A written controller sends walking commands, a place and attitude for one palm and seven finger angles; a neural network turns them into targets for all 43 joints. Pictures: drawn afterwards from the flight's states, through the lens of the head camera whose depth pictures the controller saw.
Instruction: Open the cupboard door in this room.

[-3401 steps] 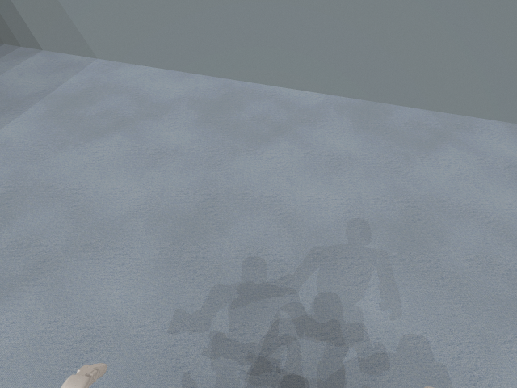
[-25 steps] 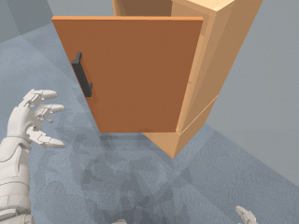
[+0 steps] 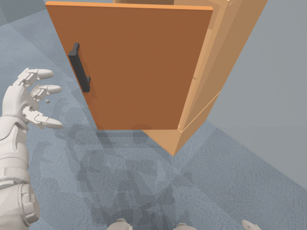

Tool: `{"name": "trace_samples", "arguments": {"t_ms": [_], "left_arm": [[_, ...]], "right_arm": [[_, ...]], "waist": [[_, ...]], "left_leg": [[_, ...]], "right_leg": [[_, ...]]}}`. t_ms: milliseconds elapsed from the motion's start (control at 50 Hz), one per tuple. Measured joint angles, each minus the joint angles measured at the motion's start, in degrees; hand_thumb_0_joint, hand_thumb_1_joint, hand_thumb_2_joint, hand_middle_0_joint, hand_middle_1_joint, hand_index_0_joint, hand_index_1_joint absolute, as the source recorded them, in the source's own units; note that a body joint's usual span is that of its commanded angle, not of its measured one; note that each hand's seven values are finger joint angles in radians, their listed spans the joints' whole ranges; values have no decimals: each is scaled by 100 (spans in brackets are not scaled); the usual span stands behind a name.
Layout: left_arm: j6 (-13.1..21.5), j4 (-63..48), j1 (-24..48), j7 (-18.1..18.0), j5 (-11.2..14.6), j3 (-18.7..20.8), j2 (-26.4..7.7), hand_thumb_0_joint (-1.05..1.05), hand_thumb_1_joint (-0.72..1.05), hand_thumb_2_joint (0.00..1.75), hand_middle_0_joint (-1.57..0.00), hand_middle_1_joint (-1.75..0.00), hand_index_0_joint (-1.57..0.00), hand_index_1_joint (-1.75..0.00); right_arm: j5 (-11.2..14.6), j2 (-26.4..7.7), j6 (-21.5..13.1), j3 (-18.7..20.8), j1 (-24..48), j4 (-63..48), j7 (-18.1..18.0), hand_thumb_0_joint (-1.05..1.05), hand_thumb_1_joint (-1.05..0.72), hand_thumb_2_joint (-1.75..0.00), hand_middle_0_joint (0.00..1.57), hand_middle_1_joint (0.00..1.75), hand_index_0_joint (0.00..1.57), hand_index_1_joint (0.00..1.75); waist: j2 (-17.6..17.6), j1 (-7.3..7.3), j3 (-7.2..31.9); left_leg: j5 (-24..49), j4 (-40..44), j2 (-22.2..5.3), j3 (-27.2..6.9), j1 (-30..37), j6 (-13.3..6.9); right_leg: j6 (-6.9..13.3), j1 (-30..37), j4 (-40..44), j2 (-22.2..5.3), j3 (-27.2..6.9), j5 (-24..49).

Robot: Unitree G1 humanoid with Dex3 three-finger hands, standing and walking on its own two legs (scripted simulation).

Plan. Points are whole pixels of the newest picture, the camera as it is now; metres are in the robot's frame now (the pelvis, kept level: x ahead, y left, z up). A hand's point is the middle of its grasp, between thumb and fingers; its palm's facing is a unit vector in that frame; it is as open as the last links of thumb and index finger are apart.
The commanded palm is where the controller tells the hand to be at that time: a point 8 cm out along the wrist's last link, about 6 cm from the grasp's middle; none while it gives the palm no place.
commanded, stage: move the hooked fingers beside the handle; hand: left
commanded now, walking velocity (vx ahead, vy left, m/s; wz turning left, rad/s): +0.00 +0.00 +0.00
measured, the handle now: (81, 69) +0.55 +0.22 +0.07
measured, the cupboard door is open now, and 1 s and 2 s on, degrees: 44 44 44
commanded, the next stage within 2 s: slide the fingers in behind the handle in 1.48 s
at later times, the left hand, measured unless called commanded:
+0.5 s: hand (51, 81) +0.49 +0.29 +0.08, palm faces +0.01 -1.00 -0.01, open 14.0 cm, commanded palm +0.47 +0.33 +0.08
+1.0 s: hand (53, 80) +0.50 +0.28 +0.08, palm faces +0.03 -1.00 -0.01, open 14.0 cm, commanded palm +0.47 +0.33 +0.07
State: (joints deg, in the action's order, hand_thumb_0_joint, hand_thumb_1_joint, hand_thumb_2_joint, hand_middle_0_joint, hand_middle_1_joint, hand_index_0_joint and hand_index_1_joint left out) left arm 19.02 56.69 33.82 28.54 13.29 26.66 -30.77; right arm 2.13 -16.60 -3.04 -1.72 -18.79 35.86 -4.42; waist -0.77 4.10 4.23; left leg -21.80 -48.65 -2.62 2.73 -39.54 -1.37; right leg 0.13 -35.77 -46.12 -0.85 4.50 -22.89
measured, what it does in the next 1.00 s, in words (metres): stands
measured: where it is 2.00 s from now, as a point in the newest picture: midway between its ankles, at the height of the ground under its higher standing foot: outside the picture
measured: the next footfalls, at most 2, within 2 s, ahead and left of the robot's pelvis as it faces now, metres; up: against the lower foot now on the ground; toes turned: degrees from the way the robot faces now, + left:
none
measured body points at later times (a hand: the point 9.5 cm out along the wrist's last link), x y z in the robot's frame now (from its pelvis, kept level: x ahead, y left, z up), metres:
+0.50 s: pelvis +0.00 +0.01 -0.02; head +0.13 +0.04 +0.41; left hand +0.48 +0.34 +0.08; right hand -0.01 -0.27 -0.11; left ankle +0.02 +0.10 -0.70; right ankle -0.01 -0.12 -0.70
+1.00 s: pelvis +0.02 +0.01 -0.01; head +0.14 +0.04 +0.42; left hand +0.49 +0.34 +0.08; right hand +0.01 -0.26 -0.12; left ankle +0.02 +0.10 -0.70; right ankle -0.01 -0.12 -0.70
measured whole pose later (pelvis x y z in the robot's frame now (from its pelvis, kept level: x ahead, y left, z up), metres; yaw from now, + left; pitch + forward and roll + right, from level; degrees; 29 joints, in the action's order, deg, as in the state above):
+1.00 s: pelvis +0.02 +0.01 -0.01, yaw -2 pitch +20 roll -4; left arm 18.7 66.6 46.4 26.7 7.8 30.7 -39.8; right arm 0.6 -15.9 5.0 -2.4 -24.0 34.1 -1.9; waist -1.0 8.5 5.4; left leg -25.3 -54.4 -4.2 2.9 -49.1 -2.3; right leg -0.8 -44.2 -48.6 0.6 3.9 -24.1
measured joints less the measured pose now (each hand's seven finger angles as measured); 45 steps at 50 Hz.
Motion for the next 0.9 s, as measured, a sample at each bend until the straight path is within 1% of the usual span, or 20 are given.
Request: {"name": "trace_samples", "arguments": {"t_ms": [80,140,240,300,380,460,540,600,660,740,840,900], "left_arm": [[-21,393,305,-15,-133,35,-200,-1,-50,30,-30,-120,-30,-120],[60,567,544,-28,-215,125,-329,-1,-50,30,-30,-120,-30,-120],[199,738,840,13,-252,248,-531,-2,-50,30,-30,-120,-30,-120],[108,989,1071,71,-304,233,-700,-2,-50,30,-30,-120,-30,-120],[-49,1271,1296,108,-402,312,-952,-1,-50,30,-30,-120,-30,-120],[0,1278,1474,48,-512,363,-1092,-1,-50,30,-30,-120,-30,-120],[72,1258,1692,11,-515,335,-1130,-2,-50,30,-30,-120,-30,-120],[-20,1290,1850,-14,-539,258,-1113,-2,-50,30,-30,-120,-30,-120],[-140,1319,1912,-54,-616,271,-1095,-2,-50,30,-30,-120,-30,-120],[-185,1181,1739,-171,-669,347,-1036,-1,-50,30,-30,-120,-30,-120],[-120,961,1352,-256,-647,560,-934,-1,-49,30,-30,-120,-30,-120],[-94,950,1234,-266,-607,557,-920,-2,-49,30,-30,-120,-30,-120]], "right_arm": [[-7,-13,86,-27,-42,-28,11,1,-90,-90,20,30,20,30],[-32,-20,136,-38,-78,-11,20,0,-90,-90,20,30,20,30],[-53,-25,235,-32,-205,61,29,0,-90,-90,20,30,20,30],[-55,-49,304,-44,-278,90,30,0,-90,-90,20,30,20,30],[-57,-67,387,-70,-360,43,25,0,-90,-90,20,30,20,30],[-100,-76,432,-66,-445,4,43,0,-90,-90,20,30,20,30],[-139,-60,503,-69,-497,39,79,0,-90,-90,20,30,20,30],[-161,-40,560,-70,-532,51,106,0,-90,-90,20,30,20,30],[-181,-19,627,-79,-550,19,133,0,-90,-90,20,30,20,30],[-207,29,702,-69,-591,-89,187,0,-90,-90,20,30,20,30],[-211,83,753,-62,-623,-193,258,0,-90,-90,20,30,20,30],[-184,99,776,-63,-620,-222,273,0,-90,-90,20,30,20,30]], "waist": [[12,83,-23],[36,140,-68],[61,242,-38],[47,314,-21],[52,416,-13],[44,480,-29],[41,509,-31],[16,532,-7],[-12,564,30],[-32,588,86],[-43,564,132],[-38,522,131]], "left_leg": [[-19,-108,-15,-3,-187,-14],[-38,-211,-33,-7,-355,-22],[-90,-349,-68,-11,-579,-34],[-123,-419,-76,-19,-694,-51],[-154,-487,-97,5,-849,-76],[-192,-583,-110,3,-1038,-94],[-235,-656,-111,-3,-1172,-111],[-255,-673,-104,-16,-1237,-122],[-273,-664,-109,-1,-1259,-133],[-301,-624,-133,58,-1217,-139],[-342,-569,-169,115,-1072,-131],[-353,-551,-173,98,-991,-118]], "right_leg": [[-8,-178,-84,10,-2,-4],[-12,-335,-161,23,-2,-6],[-22,-538,-240,53,-5,-18],[-36,-634,-273,59,-1,-30],[-60,-788,-306,77,-29,-27],[-78,-957,-355,87,-33,-35],[-98,-1070,-389,87,-30,-55],[-113,-1114,-376,82,-19,-63],[-128,-1135,-347,88,-37,-63],[-140,-1123,-303,111,-98,-61],[-137,-1010,-249,147,-159,-74],[-126,-922,-229,155,-144,-90]]}}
